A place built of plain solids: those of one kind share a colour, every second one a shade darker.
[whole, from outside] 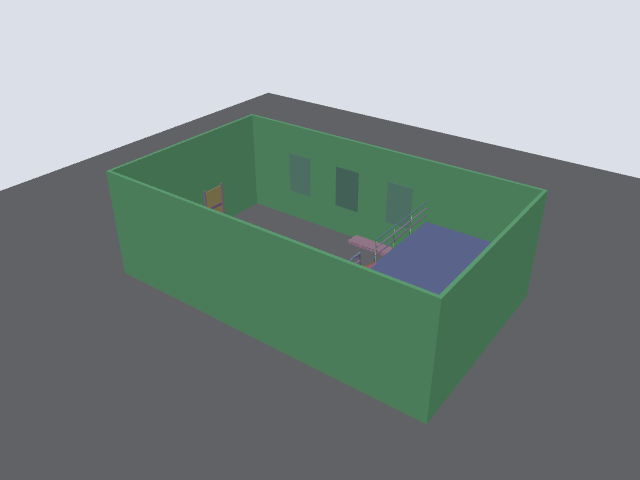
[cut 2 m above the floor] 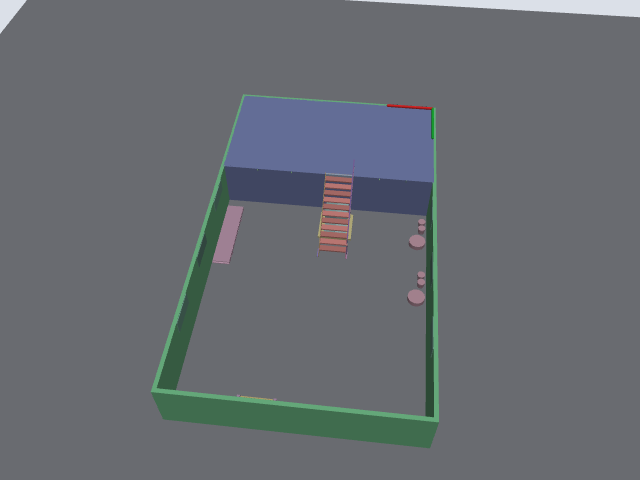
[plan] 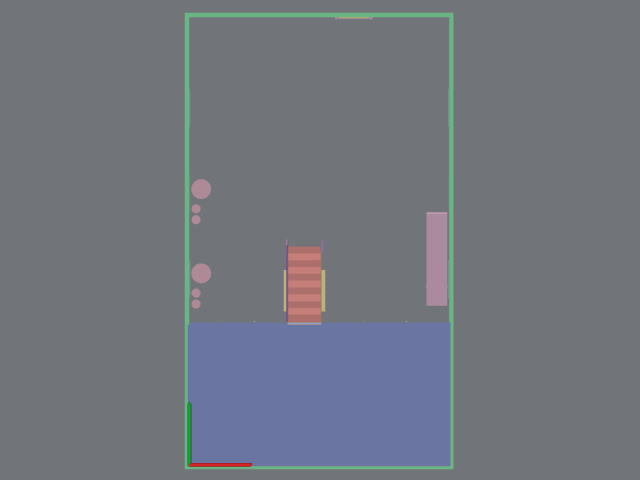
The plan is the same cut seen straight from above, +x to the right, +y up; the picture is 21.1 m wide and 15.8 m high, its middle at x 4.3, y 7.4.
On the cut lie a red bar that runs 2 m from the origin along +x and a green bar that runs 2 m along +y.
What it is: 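A pumping station 8.6 x 14.7 m, 4.9 m high; the engine floor; at the rear the gallery 4.6 m deep at 2.08 m over closed stores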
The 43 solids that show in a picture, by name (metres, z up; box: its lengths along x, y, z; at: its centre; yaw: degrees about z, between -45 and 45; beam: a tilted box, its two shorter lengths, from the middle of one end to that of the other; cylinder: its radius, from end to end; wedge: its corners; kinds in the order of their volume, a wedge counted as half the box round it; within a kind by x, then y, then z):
{
 "loft_1": {"box": [3.28, 0.09, 2.13], "at": [1.59, 4.64, 1.01]},
 "loft_2": {"box": [8.65, 4.66, 2.13], "at": [4.28, 2.28, 1.01]},
 "loft_3": {"box": [4.25, 0.09, 2.13], "at": [6.48, 4.64, 1.01]},
 "wall_1": {"box": [0.15, 15.03, 4.97], "at": [-0.07, 7.37, 2.44]},
 "wall_2": {"box": [8.85, 0.15, 4.97], "at": [4.28, -0.07, 2.44]},
 "wall_3": {"box": [8.85, 0.15, 4.97], "at": [4.28, 14.8, 2.44]},
 "wall_4": {"box": [0.15, 15.03, 4.97], "at": [8.62, 7.37, 2.44]},
 "under_1": {"box": [0.47, 0.6, 0.8], "at": [3.56, 5.35, 0.35]},
 "under_2": {"box": [0.47, 0.6, 0.79], "at": [4.02, 5.35, 0.35]},
 "winf_1": {"box": [0.028, 1.26, 2.03], "at": [0.01, 6.11, 2.46]},
 "winf_2": {"box": [0.028, 1.26, 2.03], "at": [0.01, 8.93, 2.46]},
 "winf_3": {"box": [0.028, 1.26, 2.03], "at": [0.01, 11.75, 2.46]},
 "winf_4": {"box": [0.028, 1.26, 2.03], "at": [8.54, 6.11, 2.46]},
 "winf_5": {"box": [0.028, 1.26, 2.03], "at": [8.54, 8.93, 2.46]},
 "winf_6": {"box": [0.028, 1.26, 2.03], "at": [8.54, 11.75, 2.46]},
 "under_plinth_1": {"box": [1.37, 1.37, 0.14], "at": [3.79, 5.73, 0.02]},
 "planks_1": {"box": [0.68, 3.03, 0.038], "at": [8.15, 6.75, 0.21]},
 "planks_2": {"box": [0.68, 3.03, 0.038], "at": [8.15, 6.8, 0.17]},
 "hose_1": {"cylinder": 0.15, "from": [0.22, 5.29, 0.21], "to": [0.22, 5.29, 0.28]},
 "hose_2": {"cylinder": 0.15, "from": [0.22, 5.65, 0.21], "to": [0.22, 5.65, 0.28]},
 "hose_3": {"cylinder": 0.15, "from": [0.22, 8.07, 0.21], "to": [0.22, 8.07, 0.28]},
 "hose_4": {"cylinder": 0.15, "from": [0.22, 8.43, 0.21], "to": [0.22, 8.43, 0.28]},
 "hose_5": {"cylinder": 0.33, "from": [0.39, 6.3, 0.0], "to": [0.39, 6.3, 0.2]},
 "hose_6": {"cylinder": 0.33, "from": [0.39, 9.08, 0.0], "to": [0.39, 9.08, 0.2]},
 "stair_handrail_right_1": {"wedge": [[3.19, 4.7, 2.92], [3.19, 4.73, 2.95], [3.19, 7.21, 1.0], [3.19, 7.23, 1.03], [3.23, 4.7, 2.92], [3.23, 4.73, 2.95], [3.23, 7.21, 1.0], [3.23, 7.23, 1.03]]},
 "stair_tread_1": {"wedge": [[3.25, 4.69, 1.84], [3.25, 4.69, 1.9], [3.25, 4.94, 1.84], [3.25, 4.94, 1.9], [4.33, 4.69, 1.84], [4.33, 4.69, 1.9], [4.33, 4.94, 1.84], [4.33, 4.94, 1.9]]},
 "stair_tread_2": {"wedge": [[3.25, 4.91, 1.67], [3.25, 4.91, 1.73], [3.25, 5.16, 1.67], [3.25, 5.16, 1.73], [4.33, 4.91, 1.67], [4.33, 4.91, 1.73], [4.33, 5.16, 1.67], [4.33, 5.16, 1.73]]},
 "stair_tread_3": {"wedge": [[3.25, 5.14, 1.5], [3.25, 5.14, 1.56], [3.25, 5.39, 1.5], [3.25, 5.39, 1.55], [4.33, 5.14, 1.5], [4.33, 5.14, 1.56], [4.33, 5.39, 1.5], [4.33, 5.39, 1.56]]},
 "stair_tread_4": {"wedge": [[3.25, 5.36, 1.32], [3.25, 5.36, 1.38], [3.25, 5.61, 1.32], [3.25, 5.61, 1.38], [4.33, 5.36, 1.32], [4.33, 5.36, 1.38], [4.33, 5.61, 1.32], [4.33, 5.61, 1.38]]},
 "stair_tread_5": {"wedge": [[3.25, 5.59, 1.15], [3.25, 5.59, 1.21], [3.25, 5.84, 1.15], [3.25, 5.84, 1.21], [4.33, 5.59, 1.15], [4.33, 5.59, 1.21], [4.33, 5.84, 1.15], [4.33, 5.84, 1.21]]},
 "stair_tread_6": {"wedge": [[3.25, 5.81, 0.98], [3.25, 5.81, 1.04], [3.25, 6.06, 0.98], [3.25, 6.06, 1.04], [4.33, 5.81, 0.98], [4.33, 5.81, 1.04], [4.33, 6.06, 0.98], [4.33, 6.06, 1.04]]},
 "stair_tread_7": {"wedge": [[3.25, 6.04, 0.8], [3.25, 6.04, 0.86], [3.25, 6.29, 0.81], [3.25, 6.29, 0.86], [4.33, 6.04, 0.81], [4.33, 6.04, 0.87], [4.33, 6.29, 0.81], [4.33, 6.29, 0.87]]},
 "stair_tread_8": {"wedge": [[3.25, 6.26, 0.64], [3.25, 6.26, 0.7], [3.25, 6.51, 0.63], [3.25, 6.51, 0.69], [4.33, 6.26, 0.64], [4.33, 6.26, 0.7], [4.33, 6.51, 0.64], [4.33, 6.51, 0.7]]},
 "stair_tread_9": {"wedge": [[3.25, 6.49, 0.46], [3.25, 6.49, 0.52], [3.25, 6.74, 0.46], [3.25, 6.74, 0.52], [4.33, 6.49, 0.46], [4.33, 6.49, 0.52], [4.33, 6.74, 0.46], [4.33, 6.74, 0.52]]},
 "stair_tread_10": {"wedge": [[3.25, 6.71, 0.29], [3.25, 6.71, 0.35], [3.25, 6.96, 0.29], [3.25, 6.96, 0.35], [4.33, 6.71, 0.29], [4.33, 6.71, 0.35], [4.33, 6.96, 0.29], [4.33, 6.96, 0.35]]},
 "stair_tread_11": {"wedge": [[3.25, 6.94, 0.12], [3.25, 6.94, 0.18], [3.25, 7.19, 0.12], [3.25, 7.19, 0.18], [4.33, 6.94, 0.12], [4.33, 6.94, 0.18], [4.33, 7.19, 0.12], [4.33, 7.19, 0.18]]},
 "door_leaf_1": {"box": [1.02, 0.04, 2.1], "at": [5.41, 14.71, 1.0]},
 "stair_string_left_1": {"wedge": [[4.33, 4.69, 1.78], [4.33, 4.69, 2.12], [4.33, 7.01, 0.0], [4.33, 7.01, 0.35], [4.35, 4.69, 1.78], [4.35, 4.69, 2.12], [4.35, 7.01, 0.0], [4.35, 7.01, 0.35]]},
 "stair_trimmer_1": {"box": [1.12, 0.08, 0.2], "at": [3.79, 4.65, 1.91]},
 "door_jamb_1": {"box": [0.1, 0.07, 2.21], "at": [5.98, 14.7, 1.05]},
 "kneerail_1": {"box": [4.22, 0.041, 0.041], "at": [6.44, 4.71, 2.39]},
 "kneerail_2": {"box": [4.22, 0.041, 0.041], "at": [6.44, 4.71, 2.73]},
 "handrail_1": {"box": [4.22, 0.041, 0.041], "at": [6.44, 4.71, 3.07]}
}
